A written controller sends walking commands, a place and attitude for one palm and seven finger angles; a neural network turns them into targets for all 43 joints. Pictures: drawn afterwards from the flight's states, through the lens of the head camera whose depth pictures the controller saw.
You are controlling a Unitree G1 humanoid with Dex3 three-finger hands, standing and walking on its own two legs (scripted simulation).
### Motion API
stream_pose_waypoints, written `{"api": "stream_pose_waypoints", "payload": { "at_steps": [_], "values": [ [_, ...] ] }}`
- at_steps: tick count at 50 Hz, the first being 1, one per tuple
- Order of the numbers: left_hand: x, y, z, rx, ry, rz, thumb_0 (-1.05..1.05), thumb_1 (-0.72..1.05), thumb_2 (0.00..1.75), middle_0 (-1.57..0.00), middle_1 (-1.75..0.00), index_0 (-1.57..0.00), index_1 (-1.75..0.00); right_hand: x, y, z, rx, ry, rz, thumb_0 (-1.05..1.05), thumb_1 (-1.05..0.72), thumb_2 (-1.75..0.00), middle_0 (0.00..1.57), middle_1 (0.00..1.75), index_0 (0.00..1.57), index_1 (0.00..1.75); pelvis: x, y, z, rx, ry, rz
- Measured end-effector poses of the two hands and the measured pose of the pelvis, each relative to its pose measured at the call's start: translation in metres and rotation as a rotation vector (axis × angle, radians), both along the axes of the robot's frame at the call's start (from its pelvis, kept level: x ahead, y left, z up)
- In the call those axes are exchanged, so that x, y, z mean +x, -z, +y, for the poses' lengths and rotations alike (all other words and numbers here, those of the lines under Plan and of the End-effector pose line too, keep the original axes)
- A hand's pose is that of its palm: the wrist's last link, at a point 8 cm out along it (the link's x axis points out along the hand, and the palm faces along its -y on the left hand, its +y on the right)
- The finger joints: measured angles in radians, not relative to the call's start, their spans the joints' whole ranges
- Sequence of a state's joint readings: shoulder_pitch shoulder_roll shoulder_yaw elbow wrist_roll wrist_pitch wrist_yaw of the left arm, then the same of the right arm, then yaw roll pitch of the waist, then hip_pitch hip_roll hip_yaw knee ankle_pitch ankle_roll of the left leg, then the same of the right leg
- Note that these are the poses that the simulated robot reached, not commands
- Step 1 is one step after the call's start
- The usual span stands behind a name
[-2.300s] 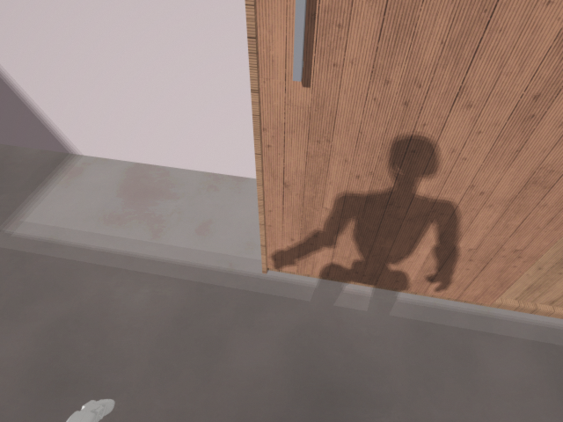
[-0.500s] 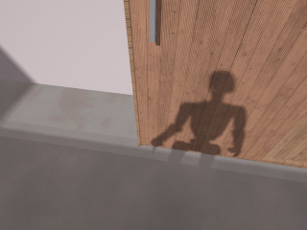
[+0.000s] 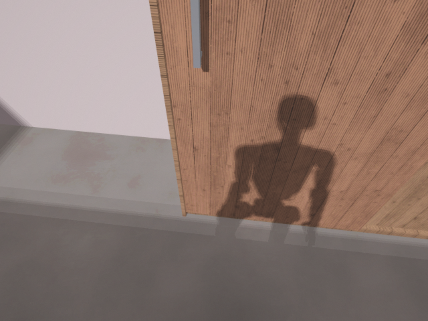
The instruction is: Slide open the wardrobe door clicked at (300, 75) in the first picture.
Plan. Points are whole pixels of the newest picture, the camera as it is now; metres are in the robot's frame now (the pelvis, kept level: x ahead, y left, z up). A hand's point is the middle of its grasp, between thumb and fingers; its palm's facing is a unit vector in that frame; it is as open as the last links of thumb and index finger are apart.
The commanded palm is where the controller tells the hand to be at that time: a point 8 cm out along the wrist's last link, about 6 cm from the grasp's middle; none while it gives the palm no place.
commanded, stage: take the last steps up to it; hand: left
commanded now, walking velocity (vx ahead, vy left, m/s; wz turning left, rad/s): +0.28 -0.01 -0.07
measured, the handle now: (196, 10) +0.69 +0.09 +0.26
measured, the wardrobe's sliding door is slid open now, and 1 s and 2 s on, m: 0.00 0.00 0.00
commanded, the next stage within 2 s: come to a stop and stand still in 0.36 s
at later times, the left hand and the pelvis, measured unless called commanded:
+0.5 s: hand (120, 284) +0.22 +0.23 -0.16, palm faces -0.03 -0.99 -0.16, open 7.3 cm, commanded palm none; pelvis +0.16 +0.06 +0.02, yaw -5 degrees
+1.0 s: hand (120, 267) +0.26 +0.25 -0.18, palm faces +0.00 -0.99 -0.16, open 7.2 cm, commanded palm none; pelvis +0.17 +0.08 +0.00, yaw -3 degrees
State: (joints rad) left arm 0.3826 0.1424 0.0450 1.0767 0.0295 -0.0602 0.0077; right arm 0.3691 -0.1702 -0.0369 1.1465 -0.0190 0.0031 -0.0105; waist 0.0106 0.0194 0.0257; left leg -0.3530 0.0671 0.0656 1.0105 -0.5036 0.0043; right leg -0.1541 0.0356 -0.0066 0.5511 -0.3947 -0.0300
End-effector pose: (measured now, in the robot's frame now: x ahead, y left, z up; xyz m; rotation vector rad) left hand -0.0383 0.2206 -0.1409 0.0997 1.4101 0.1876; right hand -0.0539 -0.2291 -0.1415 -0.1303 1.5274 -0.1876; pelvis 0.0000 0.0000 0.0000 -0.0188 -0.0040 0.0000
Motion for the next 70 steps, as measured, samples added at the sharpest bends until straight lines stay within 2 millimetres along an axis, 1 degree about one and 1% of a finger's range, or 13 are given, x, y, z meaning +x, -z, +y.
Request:
{"api": "stream_pose_waypoints", "payload": {
  "at_steps": [7, 10, 13, 16, 19, 25, 30, 34, 42, 47, 56, 61, 70],
  "values": [
    [-0.013, -0.003, 0.004, -0.054, -0.021, 0.184, 0.01, 0.91, 0.9, -0.2, -0.3, -0.21, -0.3, 0.132, -0.012, 0.019, -0.012, -0.032, -0.235, 0.01, -0.91, -0.9, 0.2, 0.3, 0.2, 0.3, 0.045, -0.004, 0.021, -0.003, 0.021, 0.011],
    [0.0, 0.008, 0.017, -0.076, -0.025, 0.229, 0.01, 0.91, 0.9, -0.2, -0.3, -0.21, -0.3, 0.189, -0.012, 0.033, -0.035, -0.058, -0.351, 0.01, -0.91, -0.9, 0.2, 0.3, 0.2, 0.3, 0.07, 0.006, 0.037, -0.014, 0.035, 0.002],
    [0.032, 0.018, 0.035, -0.074, 0.001, 0.229, 0.01, 0.91, 0.9, -0.2, -0.3, -0.21, -0.3, 0.222, -0.014, 0.046, -0.055, -0.054, -0.42, 0.0, -0.91, -0.9, 0.2, 0.3, 0.2, 0.3, 0.089, 0.011, 0.049, -0.006, 0.065, -0.013],
    [0.086, 0.016, 0.052, -0.054, 0.038, 0.144, 0.01, 0.91, 0.9, -0.2, -0.3, -0.2, -0.3, 0.228, -0.019, 0.059, -0.048, -0.031, -0.403, 0.0, -0.91, -0.9, 0.2, 0.3, 0.2, 0.3, 0.106, 0.002, 0.055, -0.002, 0.074, -0.014],
    [0.148, 0.007, 0.062, -0.039, 0.068, 0.025, 0.01, 0.92, 0.9, -0.19, -0.29, -0.2, -0.3, 0.229, -0.028, 0.056, -0.079, 0.013, -0.38, -0.02, -0.95, -0.89, 0.21, 0.3, 0.21, 0.3, 0.124, -0.008, 0.06, 0.003, 0.079, -0.005],
    [0.254, -0.008, 0.064, -0.014, 0.129, -0.145, 0.01, 0.93, 0.9, -0.19, -0.29, -0.2, -0.3, 0.211, -0.025, 0.058, -0.064, 0.051, -0.251, -0.02, -0.95, -0.9, 0.2, 0.3, 0.21, 0.3, 0.157, -0.015, 0.06, 0.009, 0.081, -0.005],
    [0.316, -0.012, 0.051, 0.009, 0.179, -0.211, 0.01, 0.93, 0.9, -0.19, -0.29, -0.2, -0.3, 0.19, -0.01, 0.065, -0.015, 0.104, -0.115, -0.01, -0.92, -0.9, 0.2, 0.3, 0.2, 0.3, 0.182, -0.01, 0.05, 0.018, 0.075, -0.024],
    [0.341, -0.008, 0.038, 0.026, 0.208, -0.224, 0.0, 0.92, 0.9, -0.19, -0.29, -0.2, -0.3, 0.184, 0.005, 0.067, 0.024, 0.158, -0.041, 0.0, -0.91, -0.9, 0.2, 0.3, 0.2, 0.3, 0.197, 0.0, 0.041, 0.015, 0.07, -0.024],
    [0.333, 0.004, 0.037, -0.004, 0.156, -0.215, 0.0, 0.91, 0.9, -0.2, -0.3, -0.21, -0.3, 0.206, 0.005, 0.07, 0.001, 0.116, -0.051, 0.0, -0.91, -0.9, 0.2, 0.3, 0.2, 0.3, 0.186, 0.003, 0.052, -0.005, 0.035, -0.008],
    [0.31, 0.016, 0.063, -0.022, 0.106, -0.192, 0.0, 0.92, 0.9, -0.2, -0.3, -0.21, -0.3, 0.22, -0.002, 0.079, -0.049, 0.083, -0.154, 0.0, -0.91, -0.9, 0.2, 0.3, 0.2, 0.3, 0.174, 0.007, 0.071, -0.002, 0.048, -0.016],
    [0.25, -0.002, 0.097, -0.006, 0.089, -0.06, 0.0, 0.92, 0.9, -0.19, -0.29, -0.2, -0.3, 0.219, -0.028, 0.09, -0.077, 0.048, -0.183, 0.01, -0.93, -0.9, 0.2, 0.3, 0.21, 0.3, 0.171, -0.017, 0.084, -0.016, 0.057, -0.005],
    [0.224, -0.005, 0.093, -0.007, 0.104, 0.022, 0.01, 0.92, 0.9, -0.19, -0.29, -0.2, -0.3, 0.205, -0.026, 0.086, -0.068, 0.067, -0.165, 0.01, -0.92, -0.9, 0.2, 0.3, 0.21, 0.3, 0.165, -0.018, 0.082, -0.014, 0.063, -0.003],
    [0.2, -0.001, 0.063, 0.006, 0.152, -0.014, 0.01, 0.91, 0.9, -0.19, -0.29, -0.2, -0.3, 0.181, -0.006, 0.071, -0.013, 0.06, -0.159, 0.0, -0.91, -0.9, 0.2, 0.3, 0.2, 0.3, 0.144, -0.007, 0.065, -0.002, 0.061, -0.017]
  ]
}}
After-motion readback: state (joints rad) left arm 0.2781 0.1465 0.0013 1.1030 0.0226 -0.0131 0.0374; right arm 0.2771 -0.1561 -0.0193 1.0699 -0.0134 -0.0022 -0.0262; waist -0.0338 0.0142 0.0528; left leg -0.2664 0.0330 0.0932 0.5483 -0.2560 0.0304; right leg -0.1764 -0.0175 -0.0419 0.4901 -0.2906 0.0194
